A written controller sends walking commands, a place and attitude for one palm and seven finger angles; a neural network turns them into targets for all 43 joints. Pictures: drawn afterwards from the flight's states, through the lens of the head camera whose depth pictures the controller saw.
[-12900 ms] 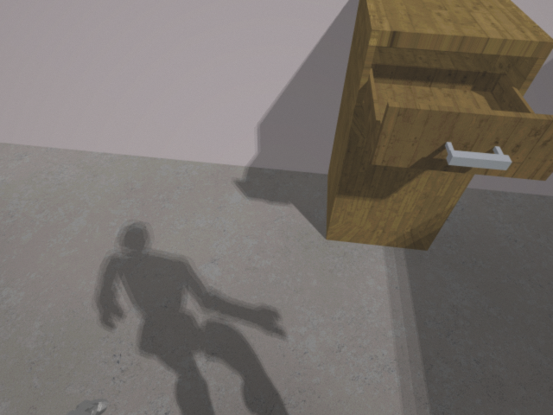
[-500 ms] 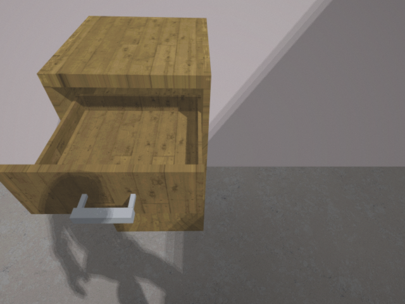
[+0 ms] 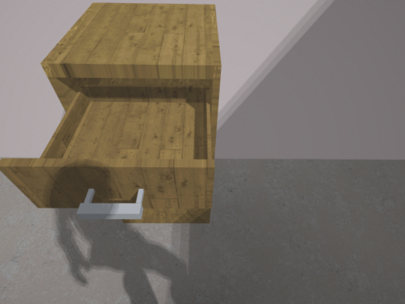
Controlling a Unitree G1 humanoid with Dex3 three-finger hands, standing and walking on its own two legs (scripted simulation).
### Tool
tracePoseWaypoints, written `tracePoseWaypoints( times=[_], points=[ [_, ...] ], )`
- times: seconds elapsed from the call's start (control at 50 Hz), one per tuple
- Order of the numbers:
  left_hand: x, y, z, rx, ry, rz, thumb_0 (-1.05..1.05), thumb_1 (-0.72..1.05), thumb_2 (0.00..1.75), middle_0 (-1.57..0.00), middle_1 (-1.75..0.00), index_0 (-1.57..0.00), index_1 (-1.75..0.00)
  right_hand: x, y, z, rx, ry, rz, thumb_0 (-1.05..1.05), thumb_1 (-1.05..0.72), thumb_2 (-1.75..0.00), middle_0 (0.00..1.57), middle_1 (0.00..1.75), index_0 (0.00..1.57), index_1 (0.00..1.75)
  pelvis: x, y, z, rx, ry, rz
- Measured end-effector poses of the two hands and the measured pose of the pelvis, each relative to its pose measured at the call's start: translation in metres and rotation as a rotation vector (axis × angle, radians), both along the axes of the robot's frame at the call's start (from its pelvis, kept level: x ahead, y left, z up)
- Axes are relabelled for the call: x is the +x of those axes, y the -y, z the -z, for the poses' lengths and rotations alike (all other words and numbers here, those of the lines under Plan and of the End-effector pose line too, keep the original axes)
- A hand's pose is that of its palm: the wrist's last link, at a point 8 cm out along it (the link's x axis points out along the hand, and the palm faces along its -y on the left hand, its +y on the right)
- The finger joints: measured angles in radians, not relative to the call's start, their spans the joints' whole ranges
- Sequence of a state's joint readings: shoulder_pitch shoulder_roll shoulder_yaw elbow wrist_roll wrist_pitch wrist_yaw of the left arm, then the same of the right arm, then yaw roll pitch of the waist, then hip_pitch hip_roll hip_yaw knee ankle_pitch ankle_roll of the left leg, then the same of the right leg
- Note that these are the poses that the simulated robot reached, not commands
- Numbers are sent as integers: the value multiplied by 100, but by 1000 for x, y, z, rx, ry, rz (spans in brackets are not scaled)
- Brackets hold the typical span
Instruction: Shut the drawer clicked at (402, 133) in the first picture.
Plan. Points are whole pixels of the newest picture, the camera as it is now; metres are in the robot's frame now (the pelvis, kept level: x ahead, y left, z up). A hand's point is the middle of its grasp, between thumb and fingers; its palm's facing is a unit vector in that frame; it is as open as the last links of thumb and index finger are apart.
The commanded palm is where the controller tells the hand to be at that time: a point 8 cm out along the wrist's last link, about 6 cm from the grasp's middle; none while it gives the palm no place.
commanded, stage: look again from close up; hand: left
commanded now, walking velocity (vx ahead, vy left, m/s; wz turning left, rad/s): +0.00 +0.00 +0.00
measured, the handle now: (113, 202) +0.30 +0.20 +0.03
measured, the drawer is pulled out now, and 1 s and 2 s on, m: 0.30 0.30 0.30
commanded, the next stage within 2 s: raise the hand and make a fist in 0.34 s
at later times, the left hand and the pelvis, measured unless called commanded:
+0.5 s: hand out of the picture +0.05 +0.21 -0.15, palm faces +0.10 -0.98 -0.20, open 7.4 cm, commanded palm +0.09 +0.24 -0.05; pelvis +0.00 +0.03 +0.01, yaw -1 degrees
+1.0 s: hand (107, 299) +0.14 +0.17 +0.00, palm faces +0.12 -0.99 -0.04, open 5.3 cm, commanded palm +0.10 +0.23 +0.01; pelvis -0.02 +0.00 -0.07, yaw +4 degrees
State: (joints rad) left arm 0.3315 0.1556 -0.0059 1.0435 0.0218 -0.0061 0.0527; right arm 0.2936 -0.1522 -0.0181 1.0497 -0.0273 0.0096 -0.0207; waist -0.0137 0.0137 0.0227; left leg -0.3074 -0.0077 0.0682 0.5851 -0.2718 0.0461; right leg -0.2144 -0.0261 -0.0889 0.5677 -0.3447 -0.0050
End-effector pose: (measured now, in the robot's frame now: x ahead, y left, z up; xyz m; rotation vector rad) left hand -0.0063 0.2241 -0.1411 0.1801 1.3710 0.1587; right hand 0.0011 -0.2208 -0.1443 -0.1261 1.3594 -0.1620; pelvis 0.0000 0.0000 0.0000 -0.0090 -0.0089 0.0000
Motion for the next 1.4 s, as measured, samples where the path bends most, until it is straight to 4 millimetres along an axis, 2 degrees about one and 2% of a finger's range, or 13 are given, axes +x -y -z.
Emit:
tracePoseWaypoints(
  times=[0.12,0.24,0.46,0.5,0.6,0.66,0.76,0.84,0.92,1.04,1.14,1.3,1.4],
  points=[
    [26,-22,-3,28,68,17,1,90,90,-20,-29,-20,-30,31,2,-6,-31,86,-26,1,-92,-90,20,30,20,30,1,-9,-1,-2,15,12],
    [39,-29,-6,20,101,37,0,90,90,-20,-29,-20,-30,52,-7,-13,-30,139,-44,1,-92,-90,20,30,20,30,0,-18,-3,0,22,24],
    [22,-29,-2,-20,32,44,0,90,90,-20,-30,-20,-30,41,-20,-15,-32,96,-32,0,-92,-90,20,30,20,30,0,-32,-7,-2,14,29],
    [45,-35,-20,-14,186,-52,1,91,90,-20,-30,-20,-30,42,-20,-23,-50,171,-36,0,-92,-90,20,30,20,30,-1,-32,-6,1,5,18],
    [133,-31,-119,13,875,-59,2,91,90,-24,-33,-23,-34,70,-15,-41,-64,461,-98,1,-92,-90,20,30,20,30,-8,-30,2,20,-20,-33],
    [158,-19,-149,-55,1168,-25,1,91,90,-27,-38,-26,-37,96,-7,-41,-64,589,-135,1,-91,-90,20,30,20,30,-15,-28,17,17,-62,-38],
    [133,-6,-117,-143,1298,73,0,91,90,-36,-47,-27,-43,144,5,-41,-83,757,-186,1,-91,-90,20,30,20,30,-24,-18,53,2,-154,-15],
    [108,-1,-121,-107,1365,105,1,90,90,-43,-55,-37,-52,177,2,-39,-82,841,-249,1,-91,-90,20,30,20,30,-27,-11,74,-15,-171,-32],
    [103,-5,-134,-49,1380,48,2,89,90,-51,-63,-48,-62,197,-11,-37,-39,867,-289,1,-91,-90,20,30,20,30,-27,-3,77,-31,-174,-58],
    [125,5,-153,-84,1358,119,2,89,90,-63,-76,-62,-76,197,-26,-33,34,839,-275,1,-91,-90,20,30,20,30,-16,7,67,-37,-180,-67],
    [141,3,-163,-95,1304,136,2,89,90,-73,-87,-73,-87,187,-18,-31,38,776,-203,1,-90,-90,21,30,21,30,-2,12,55,-26,-175,-57],
    [131,-8,-182,-62,1288,108,2,90,90,-89,-104,-88,-104,184,12,-37,-36,736,-149,1,-90,-90,20,30,20,30,14,9,44,-19,-165,-55],
    [125,-2,-193,-88,1313,121,2,90,90,-99,-115,-99,-115,193,17,-47,-65,780,-162,1,-91,-90,20,30,20,30,15,4,41,-21,-158,-58]
  ],
)
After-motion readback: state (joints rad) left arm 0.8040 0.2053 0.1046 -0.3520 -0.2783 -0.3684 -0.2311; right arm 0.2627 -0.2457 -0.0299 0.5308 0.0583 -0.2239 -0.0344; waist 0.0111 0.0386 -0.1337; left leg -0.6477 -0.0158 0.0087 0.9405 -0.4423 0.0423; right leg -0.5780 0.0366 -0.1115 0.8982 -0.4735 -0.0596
